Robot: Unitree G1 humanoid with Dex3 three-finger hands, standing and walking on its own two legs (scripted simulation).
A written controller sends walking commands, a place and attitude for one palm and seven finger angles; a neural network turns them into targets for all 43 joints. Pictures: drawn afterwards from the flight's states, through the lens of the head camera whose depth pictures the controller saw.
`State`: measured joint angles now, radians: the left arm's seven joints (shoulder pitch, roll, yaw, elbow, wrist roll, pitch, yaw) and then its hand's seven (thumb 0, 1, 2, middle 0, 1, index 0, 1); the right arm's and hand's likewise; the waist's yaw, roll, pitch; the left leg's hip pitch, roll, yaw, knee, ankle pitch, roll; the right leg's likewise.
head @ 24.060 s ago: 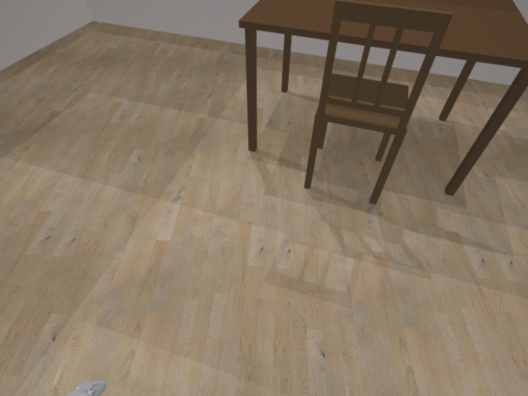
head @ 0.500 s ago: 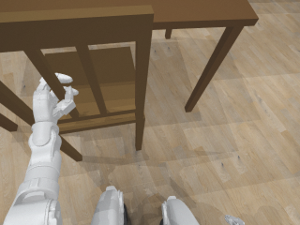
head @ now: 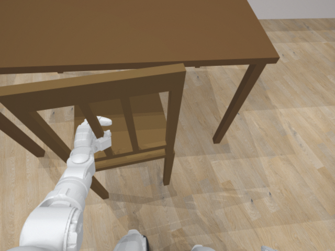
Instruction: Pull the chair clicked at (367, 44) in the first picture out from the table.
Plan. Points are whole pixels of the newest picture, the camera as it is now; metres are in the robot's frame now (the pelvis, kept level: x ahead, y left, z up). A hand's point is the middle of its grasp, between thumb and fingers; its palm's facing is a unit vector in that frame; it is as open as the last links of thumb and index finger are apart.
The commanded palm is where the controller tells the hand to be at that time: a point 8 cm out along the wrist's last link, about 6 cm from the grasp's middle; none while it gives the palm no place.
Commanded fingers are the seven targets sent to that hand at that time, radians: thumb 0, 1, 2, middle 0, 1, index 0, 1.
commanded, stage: step backward, pulling the chair out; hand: left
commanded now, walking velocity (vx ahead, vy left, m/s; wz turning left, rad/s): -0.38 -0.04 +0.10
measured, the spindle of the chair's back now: (99, 132) +0.42 +0.19 -0.05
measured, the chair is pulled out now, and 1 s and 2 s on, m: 0.07 0.20 0.29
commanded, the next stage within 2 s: none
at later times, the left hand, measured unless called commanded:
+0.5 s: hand (112, 177) +0.29 +0.14 -0.05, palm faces +0.14 -0.98 -0.16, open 5.2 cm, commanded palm +0.30 +0.19 -0.04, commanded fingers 0.00 0.90 0.90 -0.50 -1.45 -0.50 -1.45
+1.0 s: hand (111, 187) +0.27 +0.14 -0.05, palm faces +0.15 -0.97 -0.17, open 5.3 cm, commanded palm +0.27 +0.19 -0.05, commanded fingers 0.00 0.90 0.90 -0.50 -1.45 -0.50 -1.45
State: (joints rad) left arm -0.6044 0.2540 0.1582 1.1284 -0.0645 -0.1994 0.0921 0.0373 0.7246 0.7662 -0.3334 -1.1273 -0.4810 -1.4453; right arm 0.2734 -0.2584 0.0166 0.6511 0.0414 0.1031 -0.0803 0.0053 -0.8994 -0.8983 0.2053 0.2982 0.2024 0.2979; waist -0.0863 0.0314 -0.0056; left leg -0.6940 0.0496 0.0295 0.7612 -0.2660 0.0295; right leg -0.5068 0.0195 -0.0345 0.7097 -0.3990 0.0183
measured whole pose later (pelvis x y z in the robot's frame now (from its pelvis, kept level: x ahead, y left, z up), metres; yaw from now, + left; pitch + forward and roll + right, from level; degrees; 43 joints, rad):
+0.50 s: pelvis -0.07 -0.02 +0.01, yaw +1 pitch +2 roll -2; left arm -0.52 0.18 0.10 1.11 -0.10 -0.25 0.11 0.03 0.70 0.79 -0.32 -1.13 -0.49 -1.44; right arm 0.21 -0.26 0.01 0.76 0.05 -0.06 -0.11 0.01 -0.90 -0.90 0.21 0.30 0.20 0.30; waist -0.06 0.07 0.16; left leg -0.56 0.04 -0.01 0.68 -0.27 -0.01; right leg -0.40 0.02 -0.06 0.65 -0.29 -0.02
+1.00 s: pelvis -0.10 -0.03 +0.01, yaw +4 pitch +2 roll +0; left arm -0.56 0.19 0.09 1.09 -0.08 -0.21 0.12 0.04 0.68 0.80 -0.31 -1.15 -0.49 -1.44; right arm 0.19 -0.27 0.02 0.80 0.04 -0.09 -0.12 0.01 -0.90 -0.90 0.20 0.30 0.20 0.30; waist -0.07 0.03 0.18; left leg -0.48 -0.01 -0.06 0.80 -0.40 -0.04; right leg -0.43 -0.02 -0.07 0.64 -0.24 -0.02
